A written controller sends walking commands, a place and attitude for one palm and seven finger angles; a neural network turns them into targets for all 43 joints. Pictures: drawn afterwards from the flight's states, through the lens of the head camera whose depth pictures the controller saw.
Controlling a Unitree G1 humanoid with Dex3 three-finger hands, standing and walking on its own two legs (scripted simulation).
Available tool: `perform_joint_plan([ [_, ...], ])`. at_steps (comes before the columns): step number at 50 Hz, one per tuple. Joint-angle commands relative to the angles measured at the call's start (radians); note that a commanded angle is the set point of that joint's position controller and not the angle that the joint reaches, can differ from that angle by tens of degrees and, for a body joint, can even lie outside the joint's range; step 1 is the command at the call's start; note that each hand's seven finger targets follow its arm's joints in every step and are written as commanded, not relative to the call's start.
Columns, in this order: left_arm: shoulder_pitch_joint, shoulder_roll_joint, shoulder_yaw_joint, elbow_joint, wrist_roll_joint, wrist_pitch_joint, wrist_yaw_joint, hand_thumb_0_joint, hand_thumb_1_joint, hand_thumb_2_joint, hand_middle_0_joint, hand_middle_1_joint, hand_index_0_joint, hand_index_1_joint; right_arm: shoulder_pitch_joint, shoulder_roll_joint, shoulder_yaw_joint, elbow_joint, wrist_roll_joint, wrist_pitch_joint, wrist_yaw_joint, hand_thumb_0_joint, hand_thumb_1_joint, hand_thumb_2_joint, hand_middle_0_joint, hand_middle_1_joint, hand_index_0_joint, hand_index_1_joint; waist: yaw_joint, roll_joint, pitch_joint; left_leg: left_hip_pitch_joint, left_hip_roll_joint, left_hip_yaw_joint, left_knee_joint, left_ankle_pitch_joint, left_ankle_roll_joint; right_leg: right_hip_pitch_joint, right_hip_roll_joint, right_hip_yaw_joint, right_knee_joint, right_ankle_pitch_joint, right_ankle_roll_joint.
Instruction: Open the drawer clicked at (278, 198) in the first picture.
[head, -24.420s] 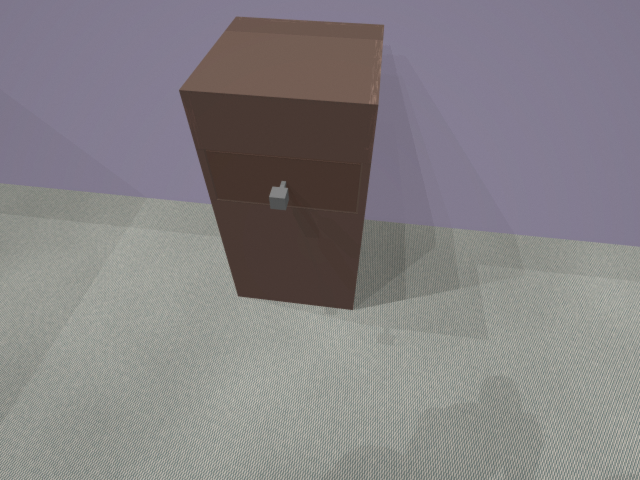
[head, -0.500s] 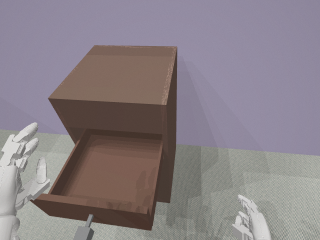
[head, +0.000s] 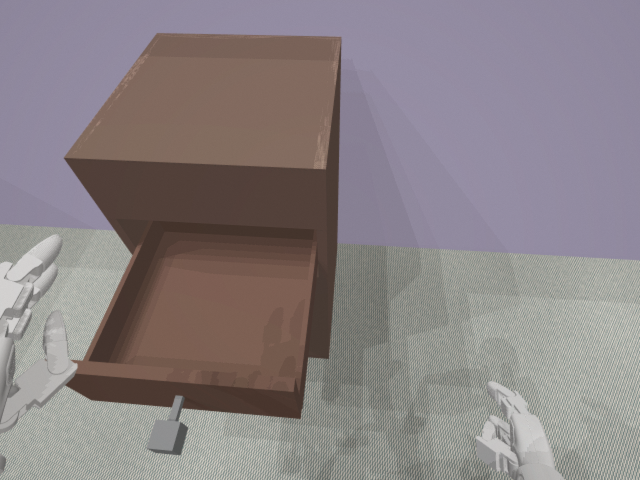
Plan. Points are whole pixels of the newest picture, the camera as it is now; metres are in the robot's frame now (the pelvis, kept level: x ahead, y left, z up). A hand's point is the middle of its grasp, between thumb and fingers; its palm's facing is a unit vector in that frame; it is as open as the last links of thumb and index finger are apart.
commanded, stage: step back with the hand held close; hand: left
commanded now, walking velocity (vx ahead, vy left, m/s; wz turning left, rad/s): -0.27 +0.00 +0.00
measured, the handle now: (172, 423) +0.22 +0.26 -0.19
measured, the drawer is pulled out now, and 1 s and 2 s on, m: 0.30 0.30 0.30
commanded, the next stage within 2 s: stop stepping back and stand still in 1.22 s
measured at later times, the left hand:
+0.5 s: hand out of the picture +0.13 +0.25 +0.16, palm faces +0.33 -0.79 -0.51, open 7.4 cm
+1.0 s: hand out of the picture +0.10 +0.23 +0.16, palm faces +0.25 -0.84 -0.48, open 7.4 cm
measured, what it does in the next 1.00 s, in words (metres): walks backwards: right foot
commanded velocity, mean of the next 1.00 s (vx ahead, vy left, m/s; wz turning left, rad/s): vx -0.35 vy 0.00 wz -0.01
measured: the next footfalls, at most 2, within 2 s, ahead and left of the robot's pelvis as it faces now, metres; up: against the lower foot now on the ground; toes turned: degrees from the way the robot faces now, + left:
right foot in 0.82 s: -0.09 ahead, -0.11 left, +0.00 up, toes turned +1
left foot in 1.02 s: -0.02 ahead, +0.11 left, +0.00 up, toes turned -2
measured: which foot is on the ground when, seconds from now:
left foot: down 0.00-0.92, up 0.94-1.00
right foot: down 0.00-0.68, up 0.70-0.80, down 0.82-1.00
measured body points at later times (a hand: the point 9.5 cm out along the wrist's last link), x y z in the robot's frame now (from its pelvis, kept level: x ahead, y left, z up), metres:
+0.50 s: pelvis -0.06 +0.01 -0.01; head -0.02 +0.02 +0.44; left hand +0.10 +0.29 +0.19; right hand +0.14 -0.21 -0.09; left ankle +0.02 +0.12 -0.74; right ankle -0.04 -0.12 -0.74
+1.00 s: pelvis -0.10 +0.01 -0.01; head -0.06 +0.03 +0.43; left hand +0.08 +0.27 +0.19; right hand +0.09 -0.22 -0.09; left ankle -0.05 +0.11 -0.74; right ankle -0.13 -0.11 -0.74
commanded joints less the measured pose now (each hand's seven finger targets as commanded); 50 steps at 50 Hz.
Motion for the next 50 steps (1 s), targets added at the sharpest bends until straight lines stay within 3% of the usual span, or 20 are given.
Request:
perform_joint_plan([
  [1,0.028,0.166,0.165,-0.225,-0.01,-0.063,0.041,0.0,0.9,0.9,-0.2,-0.3,-0.2,-0.3,-0.085,-0.098,-0.036,-0.171,-0.006,-0.044,-0.015,0.0,-0.9,-0.9,0.2,0.3,0.2,0.3,0.0,0.005,-0.218,0.149,0.062,-0.001,-0.009,0.413,0.039,0.008,-0.037,-0.039,-0.003,0.32,0.016],
  [9,0.024,0.168,0.162,-0.24,-0.013,-0.075,0.055,0.0,0.9,0.9,-0.2,-0.3,-0.2,-0.3,-0.095,-0.106,-0.04,-0.17,-0.001,-0.061,-0.013,0.0,-0.9,-0.9,0.2,0.3,0.2,0.3,-0.013,0.016,-0.155,0.015,0.063,-0.022,-0.048,0.113,0.036,-0.033,-0.037,-0.015,-0.021,0.16,0.008],
  [14,0.023,0.185,0.185,-0.28,-0.008,-0.098,0.065,0.0,0.9,0.9,-0.2,-0.3,-0.2,-0.3,-0.097,-0.114,-0.036,-0.178,-0.001,-0.089,-0.011,0.0,-0.9,-0.9,0.2,0.3,0.2,0.3,-0.012,0.091,-0.138,-0.145,0.09,-0.071,-0.126,-0.129,0.055,0.031,-0.009,-0.015,0.047,0.065,0.009],
  [19,0.025,0.176,0.2,-0.292,-0.003,-0.11,0.068,0.0,0.9,0.9,-0.2,-0.3,-0.2,-0.3,-0.083,-0.116,-0.033,-0.18,-0.001,-0.124,-0.009,0.0,-0.9,-0.9,0.2,0.3,0.2,0.3,-0.007,0.09,-0.15,-0.285,0.116,-0.105,-0.145,-0.28,0.076,0.118,0.007,-0.004,0.134,0.065,0.012],
  [23,0.007,0.157,0.178,-0.277,-0.008,-0.116,0.072,0.0,0.9,0.9,-0.2,-0.3,-0.2,-0.3,-0.063,-0.107,-0.034,-0.158,-0.003,-0.139,-0.003,0.0,-0.9,-0.9,0.2,0.3,0.2,0.3,-0.015,-0.021,-0.124,-0.185,0.059,-0.056,-0.016,-0.233,0.045,-0.044,-0.049,0.057,0.002,-0.01,-0.008],
  [26,-0.032,0.151,0.15,-0.277,-0.011,-0.118,0.081,0.0,0.9,0.9,-0.2,-0.3,-0.2,-0.3,-0.058,-0.101,-0.04,-0.129,-0.006,-0.134,-0.005,0.0,-0.9,-0.9,0.2,0.3,0.2,0.3,-0.027,-0.077,-0.116,-0.044,0.006,-0.013,0.13,-0.151,0.013,-0.209,-0.126,0.114,-0.089,-0.043,-0.054],
  [27,-0.049,0.156,0.147,-0.282,-0.009,-0.118,0.085,0.0,0.9,0.9,-0.2,-0.3,-0.2,-0.3,-0.064,-0.101,-0.042,-0.125,-0.001,-0.134,-0.006,0.0,-0.9,-0.9,0.2,0.3,0.2,0.3,-0.026,-0.08,-0.11,-0.008,-0.005,-0.004,0.171,-0.131,0.006,-0.252,-0.15,0.124,-0.098,-0.037,-0.069],
  [29,-0.058,0.185,0.173,-0.285,-0.005,-0.116,0.092,0.0,0.9,0.9,-0.2,-0.3,-0.2,-0.3,-0.073,-0.099,-0.045,-0.108,-0.007,-0.125,-0.012,0.0,-0.9,-0.9,0.2,0.3,0.2,0.3,-0.026,-0.067,-0.118,0.032,0.001,-0.007,0.139,-0.086,0.004,-0.276,-0.134,0.097,-0.084,0.009,-0.065],
  [32,-0.039,0.181,0.175,-0.288,-0.009,-0.122,0.088,0.0,0.9,0.9,-0.2,-0.3,-0.2,-0.3,-0.098,-0.098,-0.036,-0.134,0.001,-0.125,-0.018,0.0,-0.9,-0.9,0.2,0.3,0.2,0.3,-0.015,0.048,-0.112,-0.103,0.104,-0.115,-0.071,-0.116,0.036,-0.142,-0.032,0.009,0.065,-0.053,-0.007],
  [34,-0.009,0.188,0.212,-0.289,0.001,-0.126,0.082,0.0,0.9,0.9,-0.2,-0.3,-0.2,-0.3,-0.126,-0.11,-0.039,-0.158,-0.003,-0.134,-0.017,0.0,-0.9,-0.9,0.2,0.3,0.2,0.3,-0.001,0.235,-0.138,-0.347,0.225,-0.257,-0.245,-0.263,0.111,0.078,0.052,-0.023,0.311,-0.053,0.016],
  [36,-0.006,0.175,0.2,-0.321,-0.004,-0.134,0.072,0.0,0.9,0.9,-0.2,-0.3,-0.2,-0.3,-0.094,-0.098,-0.036,-0.156,-0.012,-0.151,-0.008,0.0,-0.9,-0.9,0.2,0.3,0.2,0.3,0.002,0.142,-0.176,-0.309,0.255,-0.264,-0.198,-0.177,0.136,0.05,0.041,0.01,0.379,-0.123,0.002],
  [37,0.016,0.177,0.21,-0.313,-0.01,-0.138,0.071,0.0,0.9,0.9,-0.2,-0.3,-0.2,-0.3,-0.088,-0.102,-0.038,-0.146,-0.013,-0.16,-0.003,0.0,-0.9,-0.9,0.2,0.3,0.2,0.3,0.006,0.109,-0.186,-0.266,0.246,-0.237,-0.141,-0.089,0.138,0.023,0.031,0.023,0.336,-0.133,-0.004],
  [39,0.035,0.185,0.216,-0.323,-0.016,-0.145,0.064,0.0,0.9,0.9,-0.2,-0.3,-0.2,-0.3,-0.088,-0.116,-0.037,-0.126,-0.016,-0.17,0.004,0.0,-0.9,-0.9,0.2,0.3,0.2,0.3,0.007,0.15,-0.207,-0.176,0.223,-0.176,-0.067,0.047,0.126,-0.004,0.026,0.018,0.223,-0.067,-0.007],
  [41,0.009,0.182,0.2,-0.34,-0.021,-0.157,0.051,0.0,0.9,0.9,-0.2,-0.3,-0.2,-0.3,-0.088,-0.114,-0.023,-0.109,-0.021,-0.175,0.011,0.0,-0.9,-0.9,0.2,0.3,0.2,0.3,0.009,0.136,-0.207,-0.132,0.204,-0.161,-0.019,0.142,0.11,0.004,0.01,0.024,0.122,0.04,-0.006],
  [43,-0.011,0.185,0.185,-0.336,-0.015,-0.16,0.05,0.0,0.9,0.9,-0.2,-0.3,-0.2,-0.3,-0.062,-0.099,-0.026,-0.096,-0.011,-0.167,0.014,0.0,-0.9,-0.9,0.2,0.3,0.2,0.3,-0.005,-0.013,-0.294,0.008,0.105,-0.039,0.135,0.338,0.042,-0.008,-0.071,0.094,0.033,0.43,-0.02],
  [44,-0.031,0.208,0.193,-0.338,-0.019,-0.153,0.049,0.0,0.9,0.9,-0.2,-0.3,-0.2,-0.3,-0.065,-0.107,-0.045,-0.096,0.006,-0.164,0.01,0.0,-0.9,-0.9,0.2,0.3,0.2,0.3,-0.013,-0.112,-0.343,0.065,0.049,0.007,0.219,0.283,0.016,-0.032,-0.132,0.146,0.016,0.545,-0.044],
  [45,-0.001,0.196,0.191,-0.298,-0.023,-0.145,0.052,0.0,0.9,0.9,-0.2,-0.3,-0.2,-0.3,-0.064,-0.095,-0.051,-0.094,0.01,-0.149,0.006,0.0,-0.9,-0.9,0.2,0.3,0.2,0.3,-0.018,-0.132,-0.319,0.055,0.01,0.026,0.289,0.127,0.002,-0.079,-0.212,0.172,-0.014,0.539,-0.077],
  [47,-0.007,0.191,0.192,-0.257,-0.022,-0.137,0.061,0.0,0.9,0.9,-0.2,-0.3,-0.2,-0.3,-0.11,-0.072,-0.045,-0.103,0.01,-0.124,-0.003,0.0,-0.9,-0.9,0.2,0.3,0.2,0.3,-0.016,-0.146,-0.18,-0.043,-0.021,-0.01,0.38,-0.147,-0.008,-0.165,-0.285,0.214,-0.067,0.433,-0.137],
  [49,-0.016,0.182,0.193,-0.226,-0.011,-0.117,0.061,0.0,0.9,0.9,-0.2,-0.3,-0.2,-0.3,-0.127,-0.061,-0.024,-0.096,-0.011,-0.097,-0.013,0.0,-0.9,-0.9,0.2,0.3,0.2,0.3,-0.023,-0.126,-0.111,-0.101,-0.005,-0.023,0.179,-0.078,-0.001,-0.107,-0.224,0.133,-0.01,0.522,-0.119],
  [50,-0.003,0.179,0.194,-0.222,-0.01,-0.112,0.06,0.0,0.9,0.9,-0.2,-0.3,-0.2,-0.3,-0.118,-0.06,-0.023,-0.096,-0.007,-0.088,-0.021,0.0,-0.9,-0.9,0.2,0.3,0.2,0.3,-0.027,-0.096,-0.118,-0.059,0.031,-0.034,0.007,0.219,0.01,-0.059,-0.142,0.076,0.065,0.541,-0.065],
])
